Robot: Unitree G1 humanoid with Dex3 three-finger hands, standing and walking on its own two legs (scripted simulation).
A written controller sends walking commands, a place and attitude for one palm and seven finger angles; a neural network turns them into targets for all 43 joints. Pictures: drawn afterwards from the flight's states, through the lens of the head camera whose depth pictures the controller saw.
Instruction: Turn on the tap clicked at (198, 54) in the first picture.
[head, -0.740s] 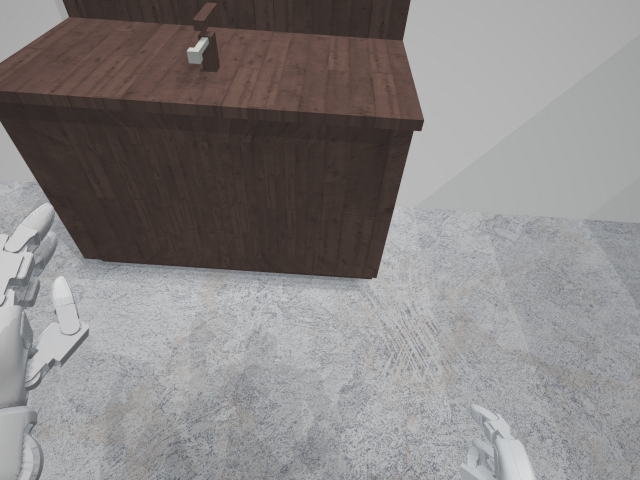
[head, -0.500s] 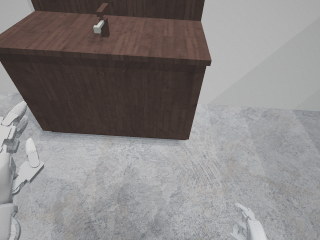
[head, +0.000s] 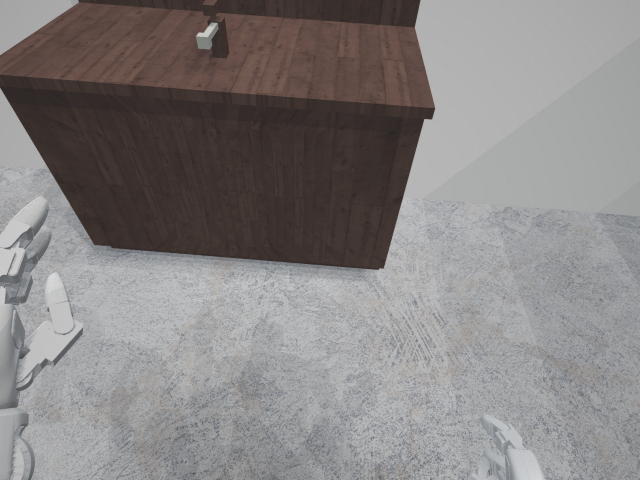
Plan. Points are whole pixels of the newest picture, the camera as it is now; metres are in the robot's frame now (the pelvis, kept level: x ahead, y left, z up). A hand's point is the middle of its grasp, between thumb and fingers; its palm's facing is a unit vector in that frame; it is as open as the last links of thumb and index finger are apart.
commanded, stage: walk to a spot facing it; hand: left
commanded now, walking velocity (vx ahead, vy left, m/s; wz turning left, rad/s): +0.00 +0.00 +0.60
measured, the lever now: (204, 41) +1.02 +0.32 +0.09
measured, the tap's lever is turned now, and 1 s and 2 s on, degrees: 0 0 0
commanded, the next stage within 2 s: none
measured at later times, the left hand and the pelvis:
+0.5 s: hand out of the picture +0.10 +0.27 +0.16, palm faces +0.63 -0.66 -0.41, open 7.4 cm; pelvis -0.02 -0.02 +0.00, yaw +18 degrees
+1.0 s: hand out of the picture -0.01 +0.26 +0.16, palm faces +0.83 -0.41 -0.39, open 7.4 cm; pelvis -0.04 -0.06 +0.00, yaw +37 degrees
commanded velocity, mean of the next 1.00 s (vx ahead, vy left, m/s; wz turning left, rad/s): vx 0.15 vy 0.00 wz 0.59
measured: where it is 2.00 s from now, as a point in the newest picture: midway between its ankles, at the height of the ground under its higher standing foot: outside the picture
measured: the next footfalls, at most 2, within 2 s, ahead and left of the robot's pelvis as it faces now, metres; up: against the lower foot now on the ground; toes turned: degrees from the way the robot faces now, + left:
left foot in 0.58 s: -0.05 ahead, +0.12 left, +0.00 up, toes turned +25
right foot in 0.94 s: +0.05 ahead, -0.12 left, +0.00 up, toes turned +28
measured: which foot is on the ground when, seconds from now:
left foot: down 0.00-0.26, up 0.28-0.56, down 0.58-0.92, up 0.94-1.00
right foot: down 0.00-0.58, up 0.60-0.92, down 0.94-1.00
